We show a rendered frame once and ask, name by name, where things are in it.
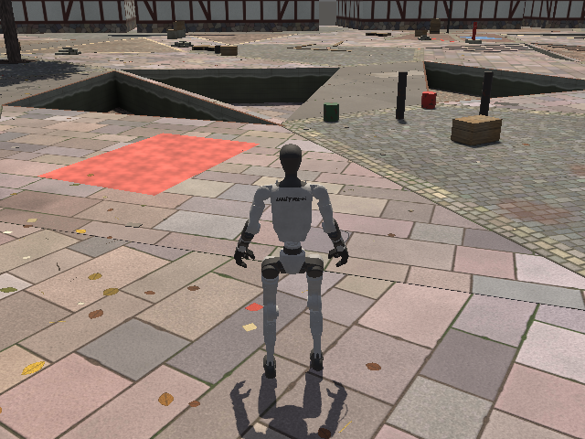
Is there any right robot forearm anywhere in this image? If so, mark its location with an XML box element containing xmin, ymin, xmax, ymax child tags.
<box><xmin>327</xmin><ymin>219</ymin><xmax>346</xmax><ymax>252</ymax></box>

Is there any robot left hand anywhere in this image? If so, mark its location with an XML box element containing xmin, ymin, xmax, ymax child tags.
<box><xmin>234</xmin><ymin>247</ymin><xmax>255</xmax><ymax>268</ymax></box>

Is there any robot right upper arm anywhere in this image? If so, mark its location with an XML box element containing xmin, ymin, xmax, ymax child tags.
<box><xmin>310</xmin><ymin>183</ymin><xmax>336</xmax><ymax>233</ymax></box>

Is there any robot torso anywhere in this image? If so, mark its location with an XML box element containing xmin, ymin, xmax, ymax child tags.
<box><xmin>271</xmin><ymin>179</ymin><xmax>313</xmax><ymax>274</ymax></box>

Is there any robot left upper arm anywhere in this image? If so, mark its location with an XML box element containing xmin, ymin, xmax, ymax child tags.
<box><xmin>245</xmin><ymin>184</ymin><xmax>272</xmax><ymax>235</ymax></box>

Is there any right robot shin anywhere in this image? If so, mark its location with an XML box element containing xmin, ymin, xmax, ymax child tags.
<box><xmin>310</xmin><ymin>295</ymin><xmax>323</xmax><ymax>359</ymax></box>

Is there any robot right hand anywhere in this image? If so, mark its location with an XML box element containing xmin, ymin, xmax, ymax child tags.
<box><xmin>328</xmin><ymin>247</ymin><xmax>349</xmax><ymax>267</ymax></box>

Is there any left robot forearm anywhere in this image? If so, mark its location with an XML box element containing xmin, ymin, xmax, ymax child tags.
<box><xmin>237</xmin><ymin>220</ymin><xmax>254</xmax><ymax>252</ymax></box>

